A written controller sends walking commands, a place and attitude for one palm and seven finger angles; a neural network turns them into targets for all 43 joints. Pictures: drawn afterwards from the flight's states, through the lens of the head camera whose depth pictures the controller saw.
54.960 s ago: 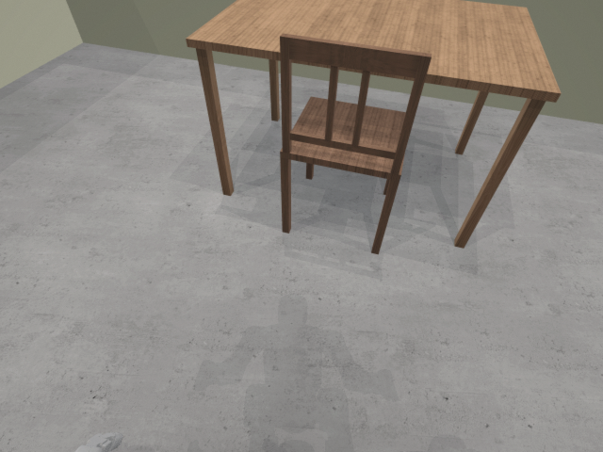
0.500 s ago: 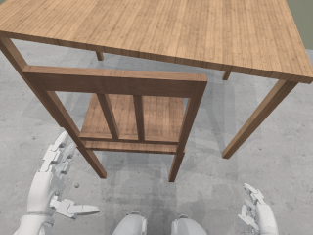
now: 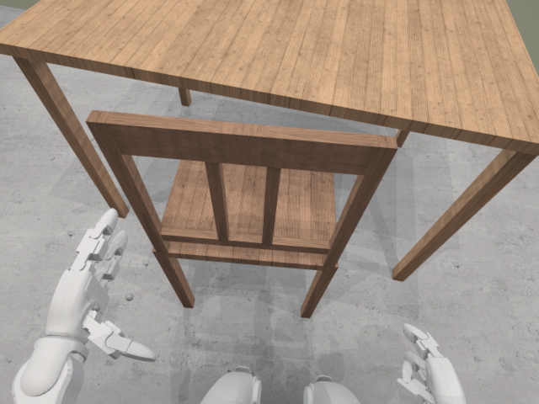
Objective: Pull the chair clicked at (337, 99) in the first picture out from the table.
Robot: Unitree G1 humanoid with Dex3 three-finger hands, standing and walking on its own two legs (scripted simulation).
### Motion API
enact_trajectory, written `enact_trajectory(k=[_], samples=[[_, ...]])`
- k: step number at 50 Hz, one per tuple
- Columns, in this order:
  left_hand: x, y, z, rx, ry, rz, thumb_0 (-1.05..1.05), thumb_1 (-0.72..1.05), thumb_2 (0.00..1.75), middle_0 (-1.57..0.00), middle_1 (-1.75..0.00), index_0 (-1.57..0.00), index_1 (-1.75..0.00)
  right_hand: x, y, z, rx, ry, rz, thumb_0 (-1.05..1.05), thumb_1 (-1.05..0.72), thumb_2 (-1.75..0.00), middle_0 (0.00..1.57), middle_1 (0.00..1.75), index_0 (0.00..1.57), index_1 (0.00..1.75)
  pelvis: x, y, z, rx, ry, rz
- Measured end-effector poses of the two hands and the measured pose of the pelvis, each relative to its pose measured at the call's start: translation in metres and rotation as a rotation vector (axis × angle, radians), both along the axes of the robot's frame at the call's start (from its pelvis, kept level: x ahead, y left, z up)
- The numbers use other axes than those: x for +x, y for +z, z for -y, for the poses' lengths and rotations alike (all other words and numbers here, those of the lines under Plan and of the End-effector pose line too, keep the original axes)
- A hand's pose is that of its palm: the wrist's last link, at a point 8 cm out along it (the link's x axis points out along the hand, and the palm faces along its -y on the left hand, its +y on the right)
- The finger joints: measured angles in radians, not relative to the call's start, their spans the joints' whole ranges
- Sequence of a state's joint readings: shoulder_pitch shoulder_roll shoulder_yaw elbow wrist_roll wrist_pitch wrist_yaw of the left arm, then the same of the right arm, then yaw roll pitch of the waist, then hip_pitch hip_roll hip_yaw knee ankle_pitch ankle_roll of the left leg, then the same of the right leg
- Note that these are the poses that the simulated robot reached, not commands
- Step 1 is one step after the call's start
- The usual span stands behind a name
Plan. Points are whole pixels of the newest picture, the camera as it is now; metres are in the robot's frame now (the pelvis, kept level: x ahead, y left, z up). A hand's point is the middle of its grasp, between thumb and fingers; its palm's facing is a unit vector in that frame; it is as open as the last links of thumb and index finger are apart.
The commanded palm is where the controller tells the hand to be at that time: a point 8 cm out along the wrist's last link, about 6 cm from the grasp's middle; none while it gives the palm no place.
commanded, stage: raise the hand toward the chair's back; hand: left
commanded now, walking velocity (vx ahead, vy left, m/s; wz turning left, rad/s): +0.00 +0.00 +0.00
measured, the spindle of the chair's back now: (219, 203) +0.45 +0.13 -0.04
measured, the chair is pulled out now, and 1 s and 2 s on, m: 0.10 0.10 0.10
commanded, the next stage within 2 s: aim the fingers beside a spindle in 0.40 s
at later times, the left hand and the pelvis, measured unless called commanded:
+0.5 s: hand (124, 291) +0.25 +0.21 +0.05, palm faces +0.02 -1.00 -0.06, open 16.9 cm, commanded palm +0.23 +0.26 +0.05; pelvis +0.01 +0.01 +0.00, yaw +0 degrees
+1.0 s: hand (161, 279) +0.28 +0.18 +0.02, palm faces +0.00 -1.00 -0.03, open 16.9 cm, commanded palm +0.26 +0.23 +0.03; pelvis +0.01 -0.02 -0.01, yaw -1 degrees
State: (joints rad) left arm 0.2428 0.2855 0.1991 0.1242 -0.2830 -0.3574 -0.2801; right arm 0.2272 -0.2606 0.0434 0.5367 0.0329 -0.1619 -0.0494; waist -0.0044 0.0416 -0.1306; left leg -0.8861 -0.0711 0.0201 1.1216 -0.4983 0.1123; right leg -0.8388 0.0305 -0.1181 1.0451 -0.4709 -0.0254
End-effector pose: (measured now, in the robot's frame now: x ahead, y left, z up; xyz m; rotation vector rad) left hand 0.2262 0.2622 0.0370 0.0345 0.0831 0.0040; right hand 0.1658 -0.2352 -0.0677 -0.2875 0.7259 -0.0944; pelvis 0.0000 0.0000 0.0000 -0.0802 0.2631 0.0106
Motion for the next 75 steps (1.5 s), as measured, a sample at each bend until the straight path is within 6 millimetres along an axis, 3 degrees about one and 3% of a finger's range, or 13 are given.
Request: enact_trajectory(k=[5,9,13,17,25,29,34,38,44,51,58,66,75], samples=[[0.000,0.005,0.005,-0.015,-0.036,-0.028,-0.02,-0.50,0.30,-0.06,-0.08,-0.06,-0.08,-0.006,0.009,0.002,-0.012,-0.033,0.001,0.01,-0.90,-0.89,0.21,0.30,0.20,0.30,0.005,0.006,-0.005,0.001,-0.012,0.004],[0.001,0.015,-0.003,0.006,0.018,0.047,-0.02,-0.50,0.30,-0.07,-0.08,-0.07,-0.08,-0.006,0.010,0.002,-0.021,-0.027,-0.005,0.01,-0.90,-0.89,0.21,0.30,0.20,0.30,0.007,0.006,-0.007,0.003,-0.012,0.000],[0.005,0.008,-0.010,0.012,0.042,0.052,-0.02,-0.50,0.30,-0.07,-0.08,-0.06,-0.08,-0.003,0.003,0.001,-0.020,-0.014,-0.017,0.01,-0.90,-0.89,0.21,0.30,0.20,0.30,0.006,0.001,-0.008,-0.001,-0.008,-0.012],[0.005,-0.001,-0.004,-0.002,-0.001,-0.008,-0.02,-0.50,0.30,-0.06,-0.08,-0.06,-0.08,0.001,0.001,-0.002,-0.009,-0.016,-0.013,0.01,-0.90,-0.89,0.21,0.30,0.20,0.30,0.006,0.000,-0.009,-0.005,-0.008,-0.012],[0.001,0.017,-0.001,0.022,0.018,0.044,-0.02,-0.50,0.30,-0.07,-0.08,-0.07,-0.08,0.009,0.004,-0.007,0.014,-0.001,0.008,0.01,-0.90,-0.89,0.21,0.30,0.20,0.30,0.008,0.004,-0.006,0.005,-0.010,-0.007],[0.003,0.009,-0.004,0.014,0.041,0.035,-0.02,-0.50,0.30,-0.07,-0.08,-0.06,-0.08,0.011,-0.001,-0.005,0.016,0.008,0.003,0.01,-0.90,-0.89,0.21,0.30,0.20,0.30,0.007,0.000,-0.002,0.005,-0.005,-0.017],[0.010,-0.008,0.013,-0.020,-0.006,-0.018,-0.02,-0.50,0.30,-0.06,-0.08,-0.06,-0.08,0.011,-0.005,0.002,0.003,0.006,-0.005,0.01,-0.90,-0.89,0.21,0.30,0.20,0.30,0.005,-0.003,0.003,0.002,-0.001,-0.024],[0.020,-0.006,0.026,-0.014,-0.033,0.012,-0.02,-0.50,0.30,-0.06,-0.08,-0.06,-0.08,0.007,-0.007,0.009,-0.007,-0.003,-0.016,0.01,-0.90,-0.89,0.21,0.30,0.20,0.30,0.006,-0.004,0.008,0.007,-0.005,-0.028],[0.033,-0.004,0.022,0.007,0.012,0.036,-0.02,-0.50,0.30,-0.07,-0.08,-0.07,-0.08,0.001,-0.011,0.020,0.001,-0.021,-0.049,0.01,-0.90,-0.89,0.21,0.30,0.20,0.30,0.008,-0.005,0.016,0.015,-0.015,-0.042],[0.032,-0.016,0.034,-0.006,-0.007,-0.024,-0.02,-0.50,0.30,-0.06,-0.08,-0.06,-0.08,-0.002,-0.017,0.030,0.007,-0.033,-0.068,0.01,-0.90,-0.89,0.21,0.30,0.20,0.30,0.011,-0.006,0.023,0.018,-0.015,-0.052],[0.040,-0.013,0.054,-0.002,-0.014,0.037,-0.02,-0.50,0.30,-0.06,-0.08,-0.06,-0.08,0.000,-0.024,0.037,0.012,-0.029,-0.075,0.01,-0.90,-0.89,0.21,0.30,0.20,0.30,0.012,-0.010,0.030,0.029,-0.020,-0.064],[0.045,-0.027,0.059,0.005,0.003,-0.011,-0.02,-0.50,0.30,-0.07,-0.08,-0.07,-0.08,0.006,-0.032,0.042,0.032,-0.027,-0.079,0.01,-0.90,-0.89,0.21,0.30,0.20,0.30,0.012,-0.016,0.038,0.039,-0.026,-0.076],[0.048,-0.025,0.070,0.002,-0.007,0.037,-0.02,-0.50,0.30,-0.06,-0.08,-0.06,-0.08,0.007,-0.038,0.046,0.034,-0.021,-0.085,0.01,-0.90,-0.89,0.21,0.30,0.20,0.30,0.011,-0.019,0.042,0.040,-0.022,-0.083]])
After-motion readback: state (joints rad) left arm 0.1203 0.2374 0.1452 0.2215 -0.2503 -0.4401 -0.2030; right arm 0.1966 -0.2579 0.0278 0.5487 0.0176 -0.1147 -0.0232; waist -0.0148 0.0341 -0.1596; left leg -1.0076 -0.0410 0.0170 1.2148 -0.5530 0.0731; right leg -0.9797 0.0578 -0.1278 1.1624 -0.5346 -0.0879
